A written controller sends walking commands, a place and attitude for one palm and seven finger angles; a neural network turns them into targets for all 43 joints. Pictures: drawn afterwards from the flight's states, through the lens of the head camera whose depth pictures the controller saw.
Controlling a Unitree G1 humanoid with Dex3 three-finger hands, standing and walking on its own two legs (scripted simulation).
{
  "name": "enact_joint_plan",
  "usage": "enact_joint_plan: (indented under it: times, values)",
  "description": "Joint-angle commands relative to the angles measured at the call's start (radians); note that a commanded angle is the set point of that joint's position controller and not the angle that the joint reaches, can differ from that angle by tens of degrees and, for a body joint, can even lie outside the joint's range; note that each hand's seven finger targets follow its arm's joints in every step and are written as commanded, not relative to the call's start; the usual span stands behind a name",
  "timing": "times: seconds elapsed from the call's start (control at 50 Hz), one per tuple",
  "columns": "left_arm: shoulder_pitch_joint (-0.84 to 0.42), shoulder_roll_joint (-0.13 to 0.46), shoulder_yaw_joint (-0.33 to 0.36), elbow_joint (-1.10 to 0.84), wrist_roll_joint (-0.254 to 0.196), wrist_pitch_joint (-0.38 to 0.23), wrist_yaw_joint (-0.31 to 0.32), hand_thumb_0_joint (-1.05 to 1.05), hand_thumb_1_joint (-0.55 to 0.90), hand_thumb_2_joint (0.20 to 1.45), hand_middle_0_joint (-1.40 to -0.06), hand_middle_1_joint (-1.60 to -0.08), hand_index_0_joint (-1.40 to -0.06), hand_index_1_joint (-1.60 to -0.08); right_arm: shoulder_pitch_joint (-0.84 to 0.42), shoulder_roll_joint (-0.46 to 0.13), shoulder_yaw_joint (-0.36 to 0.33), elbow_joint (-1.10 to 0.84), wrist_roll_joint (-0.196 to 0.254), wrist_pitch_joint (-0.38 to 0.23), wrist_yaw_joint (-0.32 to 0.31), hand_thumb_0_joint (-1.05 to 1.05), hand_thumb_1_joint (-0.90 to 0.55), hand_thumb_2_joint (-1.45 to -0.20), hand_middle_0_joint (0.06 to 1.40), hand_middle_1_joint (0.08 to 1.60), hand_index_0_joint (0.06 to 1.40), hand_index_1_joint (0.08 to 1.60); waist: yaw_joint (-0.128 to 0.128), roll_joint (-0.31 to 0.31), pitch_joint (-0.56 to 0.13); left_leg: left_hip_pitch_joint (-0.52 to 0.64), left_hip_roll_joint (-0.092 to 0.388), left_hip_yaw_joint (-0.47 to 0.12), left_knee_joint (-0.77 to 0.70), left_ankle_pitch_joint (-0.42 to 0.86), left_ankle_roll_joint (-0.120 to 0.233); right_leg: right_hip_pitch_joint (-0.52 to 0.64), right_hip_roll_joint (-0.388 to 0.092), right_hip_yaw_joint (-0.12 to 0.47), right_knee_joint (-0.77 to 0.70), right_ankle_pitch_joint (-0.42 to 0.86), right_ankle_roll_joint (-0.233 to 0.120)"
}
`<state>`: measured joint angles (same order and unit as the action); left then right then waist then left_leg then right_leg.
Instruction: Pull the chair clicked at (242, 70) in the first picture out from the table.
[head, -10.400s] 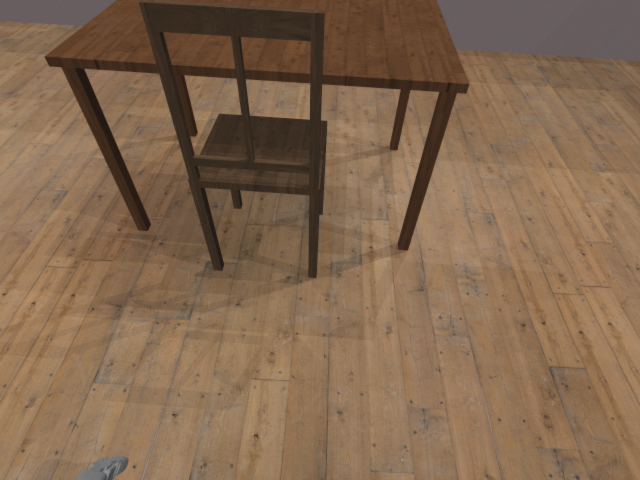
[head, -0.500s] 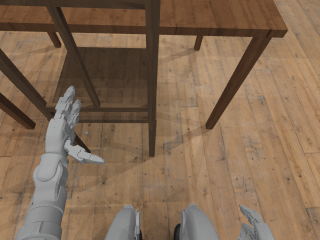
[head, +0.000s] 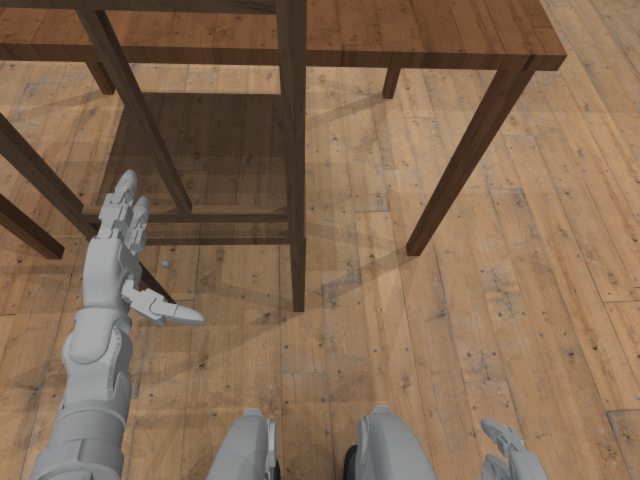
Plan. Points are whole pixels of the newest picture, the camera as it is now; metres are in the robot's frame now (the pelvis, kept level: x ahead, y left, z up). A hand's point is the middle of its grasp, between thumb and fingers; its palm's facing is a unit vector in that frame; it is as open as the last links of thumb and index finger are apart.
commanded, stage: aim the fingers beside a spindle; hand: left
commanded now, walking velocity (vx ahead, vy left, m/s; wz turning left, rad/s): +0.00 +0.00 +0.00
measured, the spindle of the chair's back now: (151, 137) +0.53 +0.23 +0.06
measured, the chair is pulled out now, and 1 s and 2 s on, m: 0.00 0.00 0.00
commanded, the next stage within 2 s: push the fingers through the gap in 0.32 s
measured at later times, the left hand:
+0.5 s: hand (159, 255) +0.38 +0.20 +0.02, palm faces +0.05 -1.00 -0.06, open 16.9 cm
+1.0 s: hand (172, 227) +0.42 +0.20 +0.02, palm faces +0.03 -1.00 -0.04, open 16.9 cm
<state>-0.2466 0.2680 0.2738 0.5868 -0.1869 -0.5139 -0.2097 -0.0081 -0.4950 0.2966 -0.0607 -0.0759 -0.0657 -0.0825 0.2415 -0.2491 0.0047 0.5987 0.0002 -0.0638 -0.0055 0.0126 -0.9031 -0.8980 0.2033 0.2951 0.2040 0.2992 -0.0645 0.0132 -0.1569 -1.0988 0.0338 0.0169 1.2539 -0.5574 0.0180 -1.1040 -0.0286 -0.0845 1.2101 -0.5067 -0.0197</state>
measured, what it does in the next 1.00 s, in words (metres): stands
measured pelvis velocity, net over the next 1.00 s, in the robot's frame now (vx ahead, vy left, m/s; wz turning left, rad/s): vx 0.00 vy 0.01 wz -0.01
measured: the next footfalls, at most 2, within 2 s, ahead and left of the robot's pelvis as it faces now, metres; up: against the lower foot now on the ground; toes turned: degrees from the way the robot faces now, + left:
none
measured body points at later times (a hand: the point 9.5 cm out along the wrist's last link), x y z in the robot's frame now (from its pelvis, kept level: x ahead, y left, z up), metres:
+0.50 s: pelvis +0.00 +0.00 +0.00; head +0.13 +0.01 +0.43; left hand +0.37 +0.26 +0.02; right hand +0.12 -0.25 -0.12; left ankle +0.02 +0.11 -0.63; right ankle +0.03 -0.11 -0.63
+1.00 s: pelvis +0.00 +0.01 +0.00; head +0.13 +0.02 +0.43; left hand +0.41 +0.25 +0.02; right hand +0.10 -0.25 -0.12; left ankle +0.02 +0.11 -0.63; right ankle +0.03 -0.11 -0.63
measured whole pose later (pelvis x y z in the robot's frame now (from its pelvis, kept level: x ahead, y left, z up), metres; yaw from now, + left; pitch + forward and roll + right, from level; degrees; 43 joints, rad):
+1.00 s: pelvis +0.00 +0.01 +0.00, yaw +0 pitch +25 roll -2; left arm -0.44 0.31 0.31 0.75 -0.16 -0.49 -0.20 -0.01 -0.50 0.30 -0.06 -0.08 -0.06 -0.08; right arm 0.26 -0.25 0.01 0.62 -0.01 -0.03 0.00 0.01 -0.90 -0.90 0.20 0.30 0.20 0.30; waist -0.09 0.02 -0.16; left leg -1.14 0.03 0.02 1.27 -0.56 0.03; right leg -1.14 -0.03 -0.08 1.22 -0.50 -0.01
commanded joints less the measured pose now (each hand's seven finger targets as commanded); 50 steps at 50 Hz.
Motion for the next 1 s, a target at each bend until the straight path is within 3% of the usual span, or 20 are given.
enact_joint_plan:
  times: [0.0,0.06,0.16,0.18,0.28,0.36,0.5,0.52,0.56,0.6,0.66,0.72,0.8,0.82,0.88,0.98]
  values:
    - [-0.241,0.201,0.069,-0.185,-0.011,-0.078,0.005,0.000,-0.500,0.300,-0.060,-0.080,-0.060,-0.080,0.048,-0.151,-0.060,-0.101,0.003,-0.042,-0.016,0.000,-0.900,-0.900,0.200,0.300,0.200,0.300,0.000,0.041,-0.384,0.206,-0.030,-0.043,-0.160,0.277,-0.002,0.280,0.032,0.067,-0.141,0.232,-0.003]
    - [-0.268,0.173,0.032,-0.167,-0.015,-0.068,-0.018,0.000,-0.500,0.300,-0.060,-0.080,-0.060,-0.080,0.045,-0.154,-0.060,-0.099,0.007,-0.044,-0.018,0.000,-0.900,-0.900,0.200,0.300,0.200,0.300,-0.012,0.046,-0.377,0.207,-0.029,-0.042,-0.156,0.269,0.000,0.265,0.030,0.066,-0.145,0.228,-0.003]
    - [-0.281,0.184,0.037,-0.172,-0.022,-0.052,-0.034,0.000,-0.500,0.300,-0.060,-0.080,-0.060,-0.080,0.046,-0.158,-0.062,-0.105,0.008,-0.044,-0.020,0.000,-0.900,-0.900,0.200,0.300,0.200,0.300,-0.001,0.068,-0.403,0.230,-0.026,-0.050,-0.153,0.299,-0.003,0.257,0.028,0.062,-0.133,0.243,-0.006]
    - [-0.270,0.156,0.013,-0.177,-0.025,-0.051,-0.034,0.000,-0.500,0.300,-0.060,-0.080,-0.060,-0.080,0.048,-0.157,-0.063,-0.109,0.009,-0.046,-0.019,0.000,-0.900,-0.900,0.200,0.300,0.200,0.300,-0.008,0.065,-0.407,0.248,-0.025,-0.054,-0.153,0.311,-0.002,0.241,0.031,0.057,-0.130,0.243,-0.006]
    - [-0.273,0.244,0.096,-0.190,-0.018,-0.059,0.003,0.000,-0.500,0.300,-0.060,-0.080,-0.060,-0.080,0.049,-0.157,-0.061,-0.109,0.005,-0.040,-0.022,0.000,-0.900,-0.900,0.200,0.300,0.200,0.300,0.009,0.031,-0.417,0.207,-0.027,-0.050,-0.151,0.301,-0.001,0.287,0.031,0.066,-0.127,0.251,-0.003]
    - [-0.262,0.223,0.083,-0.193,-0.010,-0.061,0.007,0.000,-0.500,0.300,-0.060,-0.080,-0.060,-0.080,0.043,-0.150,-0.057,-0.113,0.002,-0.036,-0.019,0.000,-0.900,-0.900,0.200,0.300,0.200,0.300,0.010,0.051,-0.414,0.206,-0.031,-0.043,-0.156,0.300,-0.003,0.295,0.029,0.068,-0.129,0.259,-0.002]
    - [-0.352,0.195,0.038,-0.154,-0.022,-0.045,-0.035,0.000,-0.500,0.300,-0.060,-0.080,-0.060,-0.080,0.061,-0.160,-0.058,-0.088,0.007,-0.041,-0.026,0.000,-0.900,-0.900,0.200,0.300,0.200,0.300,-0.028,0.060,-0.397,0.229,-0.023,-0.055,-0.147,0.304,-0.001,0.241,0.033,0.062,-0.135,0.249,-0.002]
    - [-0.347,0.212,0.054,-0.147,-0.023,-0.043,-0.038,0.000,-0.500,0.300,-0.060,-0.080,-0.060,-0.080,0.065,-0.162,-0.060,-0.086,0.008,-0.041,-0.026,0.000,-0.900,-0.900,0.200,0.300,0.200,0.300,-0.017,0.062,-0.403,0.232,-0.023,-0.054,-0.148,0.304,-0.002,0.247,0.032,0.063,-0.137,0.244,-0.003]
    - [-0.380,0.191,0.030,-0.140,-0.023,-0.039,-0.040,0.000,-0.500,0.300,-0.060,-0.080,-0.060,-0.080,0.068,-0.162,-0.061,-0.082,0.007,-0.041,-0.028,0.000,-0.900,-0.900,0.200,0.300,0.200,0.300,-0.030,0.057,-0.410,0.247,-0.021,-0.058,-0.145,0.318,-0.001,0.232,0.032,0.059,-0.136,0.250,-0.002]
    - [-0.407,0.210,0.046,-0.123,-0.019,-0.038,-0.036,0.000,-0.500,0.300,-0.060,-0.080,-0.060,-0.080,0.076,-0.164,-0.060,-0.076,0.005,-0.041,-0.028,0.000,-0.900,-0.900,0.200,0.300,0.200,0.300,-0.025,0.083,-0.418,0.261,-0.022,-0.063,-0.144,0.327,-0.005,0.212,0.032,0.055,-0.129,0.243,-0.004]
    - [-0.414,0.249,0.086,-0.097,-0.012,-0.040,-0.022,0.000,-0.500,0.300,-0.060,-0.080,-0.060,-0.080,0.081,-0.164,-0.059,-0.074,0.001,-0.034,-0.026,0.000,-0.900,-0.900,0.200,0.300,0.200,0.300,-0.014,0.069,-0.422,0.250,-0.022,-0.063,-0.146,0.343,-0.005,0.233,0.032,0.054,-0.123,0.258,-0.005]
    - [-0.393,0.266,0.109,-0.113,-0.007,-0.046,-0.007,0.000,-0.500,0.300,-0.060,-0.080,-0.060,-0.080,0.088,-0.162,-0.061,-0.079,-0.002,-0.028,-0.020,0.000,-0.900,-0.900,0.200,0.300,0.200,0.300,0.002,0.079,-0.476,0.290,-0.018,-0.064,-0.145,0.418,-0.011,0.252,0.032,0.051,-0.111,0.312,-0.006]
    - [-0.415,0.229,0.068,-0.108,0.002,-0.044,0.001,0.000,-0.500,0.300,-0.060,-0.080,-0.060,-0.080,0.092,-0.161,-0.060,-0.078,-0.003,-0.017,-0.012,0.000,-0.900,-0.900,0.200,0.300,0.200,0.300,-0.011,0.107,-0.465,0.310,-0.014,-0.067,-0.150,0.427,-0.016,0.220,0.034,0.047,-0.113,0.300,-0.005]
    - [-0.406,0.216,0.062,-0.089,0.002,-0.037,0.003,0.000,-0.500,0.300,-0.060,-0.080,-0.060,-0.080,0.094,-0.161,-0.062,-0.077,-0.002,-0.014,-0.010,0.000,-0.900,-0.900,0.200,0.300,0.200,0.300,-0.018,0.088,-0.445,0.302,-0.013,-0.066,-0.151,0.410,-0.015,0.211,0.035,0.044,-0.118,0.288,-0.004]
    - [-0.446,0.229,0.069,-0.036,0.011,-0.035,0.012,0.000,-0.500,0.300,-0.060,-0.080,-0.060,-0.080,0.106,-0.168,-0.063,-0.068,-0.002,-0.007,-0.012,0.000,-0.900,-0.900,0.200,0.300,0.200,0.300,-0.034,0.037,-0.407,0.255,-0.014,-0.068,-0.150,0.356,-0.008,0.205,0.038,0.045,-0.123,0.257,-0.003]
    - [-0.547,0.271,0.089,-0.027,0.022,-0.059,0.019,0.000,-0.500,0.300,-0.060,-0.080,-0.060,-0.080,0.114,-0.171,-0.059,-0.061,-0.006,0.001,-0.014,0.000,-0.900,-0.900,0.200,0.300,0.200,0.300,-0.036,0.073,-0.420,0.260,-0.016,-0.070,-0.149,0.333,-0.010,0.191,0.038,0.048,-0.120,0.232,-0.005]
